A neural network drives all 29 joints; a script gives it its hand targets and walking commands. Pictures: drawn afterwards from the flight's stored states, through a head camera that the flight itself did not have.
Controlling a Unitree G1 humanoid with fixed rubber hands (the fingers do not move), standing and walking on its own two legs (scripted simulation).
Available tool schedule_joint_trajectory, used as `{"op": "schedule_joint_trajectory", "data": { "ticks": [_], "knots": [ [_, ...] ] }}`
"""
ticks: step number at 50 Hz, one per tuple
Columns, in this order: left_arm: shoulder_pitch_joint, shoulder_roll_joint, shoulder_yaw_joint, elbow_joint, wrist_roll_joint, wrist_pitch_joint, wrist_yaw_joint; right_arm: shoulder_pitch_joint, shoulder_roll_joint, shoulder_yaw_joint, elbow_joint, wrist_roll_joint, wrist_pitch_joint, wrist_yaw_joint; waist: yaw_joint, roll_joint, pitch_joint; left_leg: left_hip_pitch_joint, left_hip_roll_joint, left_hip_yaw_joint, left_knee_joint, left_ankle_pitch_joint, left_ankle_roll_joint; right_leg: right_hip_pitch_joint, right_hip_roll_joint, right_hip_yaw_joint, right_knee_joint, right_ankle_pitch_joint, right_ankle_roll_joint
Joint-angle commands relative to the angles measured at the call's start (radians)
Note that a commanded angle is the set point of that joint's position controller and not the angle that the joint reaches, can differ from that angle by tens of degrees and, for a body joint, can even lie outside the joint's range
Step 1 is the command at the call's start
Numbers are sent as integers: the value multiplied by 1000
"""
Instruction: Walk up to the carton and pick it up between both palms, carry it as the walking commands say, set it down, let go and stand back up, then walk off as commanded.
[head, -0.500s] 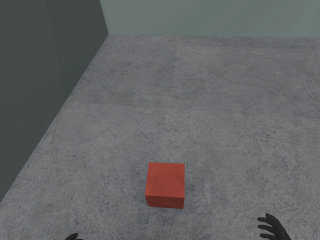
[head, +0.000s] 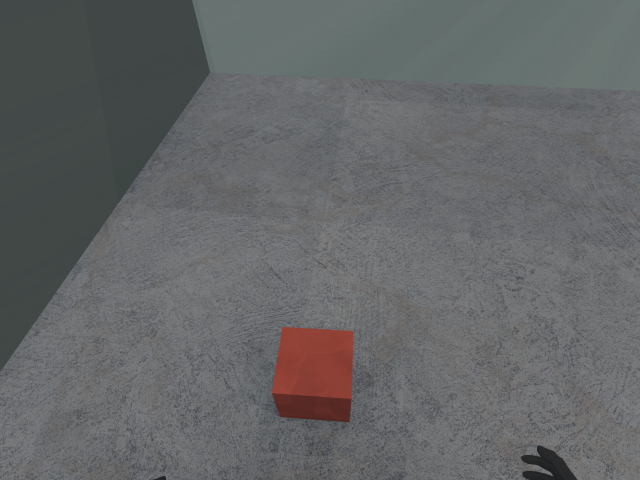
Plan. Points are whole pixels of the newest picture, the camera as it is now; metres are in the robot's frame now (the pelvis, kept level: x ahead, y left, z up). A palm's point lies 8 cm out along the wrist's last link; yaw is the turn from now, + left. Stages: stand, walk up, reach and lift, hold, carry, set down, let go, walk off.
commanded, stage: walk off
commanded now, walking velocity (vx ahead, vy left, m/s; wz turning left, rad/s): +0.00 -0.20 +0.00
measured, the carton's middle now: (316, 374) +0.51 +0.10 -0.66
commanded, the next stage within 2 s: none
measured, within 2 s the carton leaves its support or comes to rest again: neither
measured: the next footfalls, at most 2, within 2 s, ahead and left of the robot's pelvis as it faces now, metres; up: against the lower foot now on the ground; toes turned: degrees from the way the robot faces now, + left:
right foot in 0.36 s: +0.03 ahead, -0.17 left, +0.00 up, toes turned -1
left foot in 0.78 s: +0.01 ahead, +0.01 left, +0.00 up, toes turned +1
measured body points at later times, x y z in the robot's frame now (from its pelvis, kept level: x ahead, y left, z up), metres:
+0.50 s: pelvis -0.01 -0.09 +0.01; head +0.02 -0.12 +0.45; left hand +0.06 +0.19 -0.10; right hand +0.11 -0.34 -0.13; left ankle -0.06 +0.07 -0.64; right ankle -0.01 -0.17 -0.72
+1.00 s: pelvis -0.02 -0.10 +0.02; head +0.00 -0.07 +0.47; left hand +0.05 +0.16 -0.12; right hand +0.10 -0.38 -0.08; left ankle -0.03 +0.01 -0.72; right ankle -0.04 -0.23 -0.66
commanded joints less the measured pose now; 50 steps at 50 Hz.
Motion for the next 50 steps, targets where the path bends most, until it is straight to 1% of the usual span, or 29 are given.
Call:
{"op": "schedule_joint_trajectory", "data": {
  "ticks": [1,3,6,9,12,14,15,16,17,18,19,20,22,24,27,28,30,34,36,37,38,39,40,41,42,43,45,47,50],
  "knots": [
    [0,134,45,-85,39,14,8,130,-211,-32,-6,-33,-19,-13,-87,88,13,89,418,-516,-353,456,192,-276,-32,141,438,-116,69],
    [-26,121,45,-76,44,13,-8,79,-164,-21,-16,-29,-27,-1,-77,90,-6,108,305,-361,-317,502,124,-257,-60,120,410,-20,96],
    [-7,77,27,-69,27,11,-17,114,-195,-33,-6,-36,-33,0,-94,173,-65,162,257,-264,-288,587,119,-205,-64,38,280,-29,132],
    [-41,66,20,-84,20,13,-21,142,-222,-50,-4,-38,-29,2,-106,163,-61,137,300,-285,-298,514,150,-183,-95,24,186,-50,131],
    [-36,65,18,-86,13,4,-24,94,-222,-58,-23,-41,-25,7,-105,167,-50,73,295,-285,-275,426,153,-95,-106,12,40,-70,117],
    [19,60,20,-64,10,0,-27,64,-223,-56,-29,-45,-20,13,-83,184,-46,24,266,-269,-239,365,125,12,-96,-17,-115,-26,97],
    [90,44,20,-42,15,-8,-18,39,-236,-61,-36,-35,-16,10,-44,182,-67,-2,253,-237,-175,372,97,112,-102,-38,-273,100,75],
    [142,70,29,-18,30,-18,-10,45,-194,-51,-30,-26,-19,13,-26,106,-78,-50,214,-203,-85,322,51,214,-111,-34,-375,205,61],
    [157,160,46,-9,48,-30,-5,95,-140,-42,-33,-29,-20,13,-40,-158,-95,-138,88,-83,105,87,8,282,-261,137,-461,241,34],
    [123,235,51,-40,42,-38,-6,96,-71,-26,-41,-37,-12,10,-45,-364,-39,-275,-80,-31,312,-293,-39,240,-409,337,-413,531,-41],
    [130,201,42,-36,39,-42,-3,32,-90,-30,-57,-21,-6,-1,-3,-274,-48,-222,-30,-80,460,-311,-28,122,-409,245,-370,606,-125],
    [97,145,35,-38,39,-45,-8,23,-112,-31,-58,-14,-3,0,-26,-234,-33,-225,-38,-78,528,-283,-23,87,-370,196,-359,602,-151],
    [44,109,22,-55,45,-37,3,62,-124,-43,-14,-14,8,3,-49,-178,-17,-294,-52,-54,637,-190,-35,138,-299,112,-329,634,-132],
    [31,101,19,-69,40,-35,18,79,-116,-42,-16,-14,15,7,-55,-159,-57,-291,-50,-18,644,-136,-58,162,-292,92,-317,664,-147],
    [-5,97,21,-81,46,-27,17,65,-115,-36,-17,-13,22,9,-40,-183,-46,-283,-37,20,536,-112,-78,156,-264,74,-323,505,-153],
    [25,102,22,-73,43,-26,20,39,-107,-33,-24,-14,26,4,-12,-189,-21,-303,-34,40,508,-115,-79,183,-273,99,-339,473,-153],
    [36,115,26,-64,45,-22,21,49,-88,-21,-33,-9,18,1,-30,-185,-24,-244,-10,36,402,-144,-71,150,-274,106,-321,471,-158],
    [66,88,18,-48,51,-16,17,44,-51,1,-35,-4,9,-10,-6,-220,-57,-143,28,105,182,-201,-58,162,-271,111,-281,465,-174],
    [52,106,21,-46,48,-13,16,105,-40,7,-18,-1,-4,-13,-43,-186,-56,-55,18,131,43,-71,-46,121,-236,88,-224,498,-155],
    [15,93,24,-49,46,-9,16,184,-55,3,8,-3,-13,-16,-90,-154,-62,34,29,128,-100,74,-37,99,-209,65,-175,452,-119],
    [15,88,24,-61,42,-8,14,238,-94,-5,20,-12,-25,-15,-119,-52,-72,143,112,-11,-252,226,-24,11,-169,42,-64,329,-63],
    [28,67,28,-82,46,-10,14,263,-206,-21,15,-36,-36,-19,-114,224,-48,217,424,-492,-341,451,67,-221,-40,-16,153,-53,37],
    [23,105,43,-79,51,8,21,273,-238,-27,24,-39,-23,-21,-102,171,4,123,482,-577,-341,530,170,-258,-34,72,339,-205,44],
    [11,116,40,-84,51,15,15,259,-220,-30,17,-24,-18,-21,-106,85,16,63,483,-555,-359,470,213,-250,-29,123,410,-169,47],
    [-9,118,42,-81,42,19,11,176,-208,-27,-4,-27,-23,-13,-82,59,50,48,441,-504,-373,447,217,-274,-40,128,435,-104,63],
    [-29,105,43,-81,48,14,2,141,-170,-20,-6,-27,-24,-7,-75,35,42,72,376,-420,-359,433,180,-286,-62,130,443,-47,78],
    [-12,92,41,-66,47,10,-14,128,-157,-14,-7,-28,-38,0,-79,94,-21,134,309,-306,-309,586,124,-270,-72,95,405,8,95],
    [9,86,37,-54,36,12,-14,161,-176,-21,1,-29,-47,0,-87,145,-63,180,294,-274,-284,683,117,-240,-68,75,364,20,113],
    [-17,48,23,-66,26,15,-17,177,-196,-35,-3,-31,-39,-5,-109,146,-67,161,296,-237,-302,543,144,-216,-85,13,254,2,137]
  ]
}}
